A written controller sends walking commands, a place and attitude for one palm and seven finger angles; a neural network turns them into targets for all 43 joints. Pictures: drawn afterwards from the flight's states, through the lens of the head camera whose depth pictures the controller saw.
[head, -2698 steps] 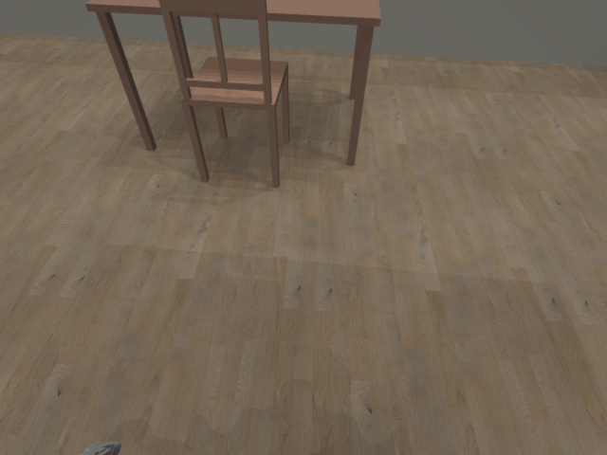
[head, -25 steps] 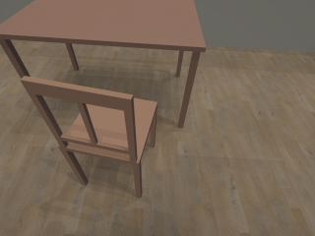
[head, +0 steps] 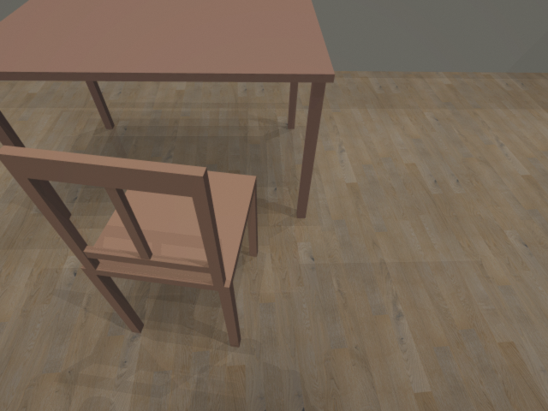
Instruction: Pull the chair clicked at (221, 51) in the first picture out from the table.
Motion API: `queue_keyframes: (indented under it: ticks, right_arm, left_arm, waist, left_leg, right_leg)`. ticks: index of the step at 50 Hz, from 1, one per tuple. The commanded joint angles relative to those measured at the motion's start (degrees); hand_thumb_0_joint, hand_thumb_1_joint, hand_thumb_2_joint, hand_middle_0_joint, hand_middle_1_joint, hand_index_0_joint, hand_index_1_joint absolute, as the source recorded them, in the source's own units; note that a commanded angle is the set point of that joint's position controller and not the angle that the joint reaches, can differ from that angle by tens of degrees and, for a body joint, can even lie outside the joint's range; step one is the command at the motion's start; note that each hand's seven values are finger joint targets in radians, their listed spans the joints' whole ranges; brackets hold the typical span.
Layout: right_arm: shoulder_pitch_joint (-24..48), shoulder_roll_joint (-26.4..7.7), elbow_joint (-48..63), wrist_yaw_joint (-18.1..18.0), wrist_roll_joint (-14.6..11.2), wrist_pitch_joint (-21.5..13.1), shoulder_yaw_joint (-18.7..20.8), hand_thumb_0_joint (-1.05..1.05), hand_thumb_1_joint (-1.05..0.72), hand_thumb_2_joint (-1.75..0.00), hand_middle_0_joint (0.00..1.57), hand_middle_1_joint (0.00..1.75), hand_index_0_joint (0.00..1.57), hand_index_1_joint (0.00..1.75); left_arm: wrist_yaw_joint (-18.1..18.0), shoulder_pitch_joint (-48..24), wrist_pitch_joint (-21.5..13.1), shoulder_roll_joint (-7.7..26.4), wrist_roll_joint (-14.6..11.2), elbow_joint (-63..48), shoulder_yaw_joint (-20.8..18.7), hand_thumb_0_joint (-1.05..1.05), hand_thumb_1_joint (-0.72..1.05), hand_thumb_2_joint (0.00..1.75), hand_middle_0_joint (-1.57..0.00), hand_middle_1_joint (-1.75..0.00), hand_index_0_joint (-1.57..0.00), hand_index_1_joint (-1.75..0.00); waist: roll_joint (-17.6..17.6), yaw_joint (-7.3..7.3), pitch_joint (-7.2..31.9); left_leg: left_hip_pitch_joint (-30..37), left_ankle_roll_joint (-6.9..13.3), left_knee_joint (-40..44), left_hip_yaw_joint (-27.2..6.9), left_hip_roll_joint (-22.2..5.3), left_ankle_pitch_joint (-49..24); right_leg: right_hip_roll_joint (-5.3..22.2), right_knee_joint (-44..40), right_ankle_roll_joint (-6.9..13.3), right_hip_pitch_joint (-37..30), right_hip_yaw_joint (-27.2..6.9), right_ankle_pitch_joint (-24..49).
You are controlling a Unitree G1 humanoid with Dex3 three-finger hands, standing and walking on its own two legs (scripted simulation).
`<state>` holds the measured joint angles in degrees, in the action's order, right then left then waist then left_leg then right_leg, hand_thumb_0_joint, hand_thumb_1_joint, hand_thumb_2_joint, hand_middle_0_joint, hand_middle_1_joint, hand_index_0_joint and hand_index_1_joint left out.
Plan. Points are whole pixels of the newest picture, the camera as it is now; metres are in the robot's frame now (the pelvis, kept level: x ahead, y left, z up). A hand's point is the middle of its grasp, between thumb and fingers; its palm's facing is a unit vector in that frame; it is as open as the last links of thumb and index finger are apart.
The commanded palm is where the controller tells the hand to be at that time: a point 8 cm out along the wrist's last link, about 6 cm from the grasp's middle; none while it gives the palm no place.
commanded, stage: come to a stop and stand still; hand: left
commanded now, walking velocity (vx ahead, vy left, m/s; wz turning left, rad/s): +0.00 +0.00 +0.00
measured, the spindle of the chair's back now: (131, 224) +0.48 +0.34 -0.10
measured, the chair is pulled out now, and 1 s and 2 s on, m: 0.34 0.34 0.34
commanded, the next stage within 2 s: look again from close up in 0.80 s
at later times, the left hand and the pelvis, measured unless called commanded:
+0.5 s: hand out of the picture +0.02 +0.18 -0.17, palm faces +0.01 -0.98 -0.20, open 7.4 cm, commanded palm none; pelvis +0.01 +0.00 +0.01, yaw +1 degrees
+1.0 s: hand out of the picture +0.08 +0.26 -0.14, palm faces +0.03 -0.93 -0.37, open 7.4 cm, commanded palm none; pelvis -0.01 +0.01 +0.01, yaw +3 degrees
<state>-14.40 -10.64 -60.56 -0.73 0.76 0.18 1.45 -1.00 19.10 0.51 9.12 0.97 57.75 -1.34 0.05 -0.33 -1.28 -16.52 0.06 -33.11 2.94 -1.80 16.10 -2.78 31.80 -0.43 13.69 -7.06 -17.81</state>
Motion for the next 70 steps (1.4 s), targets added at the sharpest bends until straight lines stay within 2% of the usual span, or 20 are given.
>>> queue_keyframes:
  ticks: [1,3,6,8,11,21,22,23,24,25,27,29,32,38,40,42,45,55,60,70]
  right_arm:
    - [-3.9,-5.3,1.0,-0.7,-0.2,-2.2,0.2,0.0,-0.9,-0.9,0.2,0.3,0.2,0.3]
    - [-3.4,-6.1,0.7,-0.9,-0.3,-2.4,0.3,0.0,-0.9,-0.9,0.2,0.3,0.2,0.3]
    - [-2.7,-5.9,0.4,-1.1,-0.3,-2.4,0.2,0.0,-0.9,-0.9,0.2,0.3,0.2,0.3]
    - [-3.0,-5.4,-0.1,-1.1,-0.3,-2.4,0.2,0.0,-0.9,-0.9,0.2,0.3,0.2,0.3]
    - [-3.1,-5.1,-0.6,-1.1,-0.3,-2.3,0.2,0.0,-0.9,-0.9,0.2,0.3,0.2,0.3]
    - [-3.1,-4.8,-1.9,-1.1,-0.4,-2.2,0.1,0.0,-0.9,-0.9,0.2,0.3,0.2,0.3]
    - [1.8,-12.7,4.7,-0.8,-0.1,-1.2,0.9,0.0,-0.9,-0.9,0.2,0.3,0.2,0.3]
    - [2.4,-10.5,5.7,-0.9,0.4,-1.8,2.1,0.0,-0.9,-0.9,0.2,0.3,0.2,0.3]
    - [2.5,-10.4,6.7,-1.0,0.5,-1.7,2.4,0.0,-0.9,-0.9,0.2,0.3,0.2,0.3]
    - [2.5,-10.2,7.4,-1.0,0.4,-1.6,2.8,0.0,-0.9,-0.9,0.2,0.3,0.2,0.3]
    - [1.5,-9.6,7.7,-0.6,0.5,-1.8,2.6,0.0,-0.9,-0.9,0.2,0.3,0.2,0.3]
    - [2.0,-11.5,7.7,-0.6,0.2,-2.2,3.0,0.0,-0.9,-0.9,0.2,0.3,0.2,0.3]
    - [3.2,-12.9,7.4,-0.6,0.2,-2.5,3.0,0.0,-0.9,-0.9,0.2,0.3,0.2,0.3]
    - [8.3,-16.4,7.7,-0.2,0.2,-1.9,2.8,0.0,-0.9,-0.9,0.2,0.3,0.2,0.3]
    - [9.8,-17.6,7.7,0.0,0.2,-1.8,2.7,0.0,-0.9,-0.9,0.2,0.3,0.2,0.3]
    - [10.7,-18.1,7.6,0.2,0.3,-1.8,2.5,0.0,-0.9,-0.9,0.2,0.3,0.2,0.3]
    - [11.5,-18.8,7.5,0.4,0.3,-1.8,2.2,0.0,-0.9,-0.9,0.2,0.3,0.2,0.3]
    - [11.7,-19.0,4.9,0.6,0.1,-1.8,1.6,0.0,-0.9,-0.9,0.2,0.3,0.2,0.3]
    - [11.2,-18.6,3.0,0.6,-0.1,-1.7,1.4,0.0,-0.9,-0.9,0.2,0.3,0.2,0.3]
    - [9.7,-17.7,-0.2,0.3,-0.4,-1.9,1.4,0.0,-0.9,-0.9,0.2,0.3,0.2,0.3]
  left_arm:
    - [-0.7,1.9,-1.5,6.2,-0.1,-1.8,-0.7,0.0,0.9,0.9,-0.2,-0.3,-0.2,-0.3]
    - [-0.8,2.7,-1.6,5.3,-0.1,-1.0,-0.4,0.0,0.9,0.9,-0.2,-0.3,-0.2,-0.3]
    - [-0.8,2.9,-1.6,5.4,-0.2,0.1,-0.1,0.0,0.9,0.9,-0.2,-0.3,-0.2,-0.3]
    - [-0.9,2.7,-1.7,5.4,-0.1,0.7,0.1,0.0,0.9,0.9,-0.2,-0.3,-0.2,-0.3]
    - [-1.0,2.3,-1.7,5.6,-0.2,1.1,0.2,0.0,0.9,0.9,-0.2,-0.3,-0.2,-0.3]
    - [-1.2,2.2,-2.0,5.6,-0.2,2.2,0.6,0.0,0.9,0.9,-0.2,-0.3,-0.2,-0.3]
    - [-1.2,-3.9,-1.7,16.2,0.2,-2.1,0.5,0.0,0.9,0.9,-0.2,-0.3,-0.2,-0.3]
    - [-1.7,-1.7,-1.5,11.4,0.3,-2.9,-0.4,0.0,0.9,0.9,-0.2,-0.3,-0.2,-0.3]
    - [-1.5,-1.5,-1.8,11.9,0.4,-3.1,-0.2,0.0,0.9,0.9,-0.2,-0.3,-0.2,-0.3]
    - [-1.4,-1.2,-2.1,11.9,0.5,-3.5,-0.5,0.0,0.9,0.9,-0.2,-0.3,-0.2,-0.3]
    - [-1.6,-3.0,-2.7,12.5,0.3,-4.4,-0.4,0.0,0.9,0.9,-0.2,-0.3,-0.2,-0.3]
    - [-1.6,-4.6,-3.2,14.8,0.0,-4.7,-1.2,0.0,0.9,0.9,-0.2,-0.3,-0.2,-0.3]
    - [-1.5,-4.2,-3.1,15.4,-0.1,-4.9,-1.2,0.0,0.9,0.9,-0.2,-0.3,-0.2,-0.3]
    - [-1.0,-7.7,-2.4,18.5,-0.1,-4.9,-1.3,0.0,0.9,0.9,-0.2,-0.3,-0.2,-0.3]
    - [-0.7,-9.6,-2.2,19.5,-0.1,-5.0,-1.2,0.0,0.9,0.9,-0.2,-0.3,-0.2,-0.3]
    - [-0.4,-10.3,-2.1,19.8,0.0,-4.9,-1.1,0.0,0.9,0.9,-0.2,-0.3,-0.2,-0.3]
    - [-0.1,-11.2,-2.1,20.5,-0.1,-4.7,-1.0,0.0,0.9,0.9,-0.2,-0.3,-0.2,-0.3]
    - [0.0,-11.7,-2.2,20.8,-0.2,-3.2,-0.4,0.0,0.9,0.9,-0.2,-0.3,-0.2,-0.3]
    - [-0.2,-10.8,-2.2,20.1,-0.3,-1.8,-0.2,0.0,0.9,0.9,-0.2,-0.3,-0.2,-0.3]
    - [-0.5,-9.4,-2.3,19.0,-0.3,0.4,-0.1,0.0,0.9,0.9,-0.2,-0.3,-0.2,-0.3]
  waist:
    - [0.8,0.6,0.1]
    - [4.0,-0.21,0.4]
    - [2.9,-0.5,-0.1]
    - [0.7,-0.28,-0.2]
    - [1.2,-0.05,0.2]
    - [-0.9,0.34,0.1]
    - [6.1,1.56,-6.5]
    - [3.6,0.04,-1.9]
    - [1.0,0.41,0.9]
    - [-1.5,0.59,1.8]
    - [-4.3,1.89,2.8]
    - [-2.9,2.05,2.3]
    - [0.3,1.16,4.3]
    - [1.0,0.86,1.7]
    - [1.0,1.05,0.7]
    - [2.1,0.92,0.6]
    - [0.8,1.04,1.6]
    - [-1.3,1.11,3.1]
    - [-0.3,0.92,2.1]
    - [-0.4,0.96,2.8]
  left_leg:
    - [7.1,1.6,8.5,-5.4,-5.0,-10.8]
    - [7.4,3.1,10.1,-6.9,-7.2,-16.6]
    - [6.9,2.8,10.4,-6.1,-6.2,-15.9]
    - [7.7,2.4,9.6,-5.5,-5.5,-17.7]
    - [8.8,1.9,9.7,-4.8,-5.0,-16.4]
    - [9.7,1.5,10.6,-4.6,-4.5,-15.7]
    - [7.9,1.6,12.1,-6.0,-2.8,-12.6]
    - [3.3,1.5,10.1,-7.9,-5.3,-2.1]
    - [2.9,1.6,8.1,-8.6,-3.8,-0.1]
    - [2.8,1.5,5.7,-7.7,-2.8,0.4]
    - [5.2,1.4,3.3,-6.4,-1.7,-4.6]
    - [5.2,1.8,4.0,-6.7,-2.2,-8.6]
    - [7.9,2.4,3.7,-6.9,-3.6,-19.2]
    - [7.2,2.4,7.2,-7.7,-4.0,-14.1]
    - [6.5,2.3,9.1,-8.1,-4.1,-9.9]
    - [6.2,2.3,10.5,-8.8,-4.1,-7.7]
    - [6.8,2.2,11.3,-8.8,-4.1,-6.2]
    - [9.2,1.7,11.8,-8.1,-4.0,-9.8]
    - [8.8,1.5,12.9,-8.1,-4.1,-7.8]
    - [9.8,1.2,12.9,-7.6,-4.2,-9.6]
  right_leg:
    - [4.7,-5.6,3.3,4.0,-3.2,11.1]
    - [3.8,-4.1,2.2,2.0,-0.2,10.4]
    - [4.6,-5.4,1.9,0.7,-0.3,11.7]
    - [5.1,-6.2,2.0,0.4,-1.0,14.7]
    - [5.6,-7.0,2.0,0.3,-1.3,15.3]
    - [6.3,-8.8,1.9,-0.7,-1.6,16.5]
    - [4.4,-7.0,2.5,4.3,2.0,4.4]
    - [5.0,-5.4,1.8,3.8,0.5,-0.1]
    - [5.3,-6.1,2.6,2.5,-1.2,1.8]
    - [6.3,-8.4,3.0,3.4,-3.1,-0.8]
    - [7.5,-9.8,3.7,3.7,-5.6,3.2]
    - [7.4,-8.5,3.5,2.4,-4.4,9.1]
    - [6.7,-5.0,3.2,-0.5,-1.9,19.0]
    - [6.7,-6.9,2.7,-0.1,-1.4,13.2]
    - [6.7,-7.9,2.5,0.3,-1.2,10.0]
    - [6.5,-8.5,2.6,0.0,-1.3,8.2]
    - [6.9,-9.5,2.5,-0.3,-1.2,7.3]
    - [7.6,-10.9,2.2,-1.4,-1.5,10.3]
    - [7.6,-11.8,2.0,-1.5,-1.8,8.4]
    - [8.0,-12.5,1.9,-2.7,-2.0,10.8]
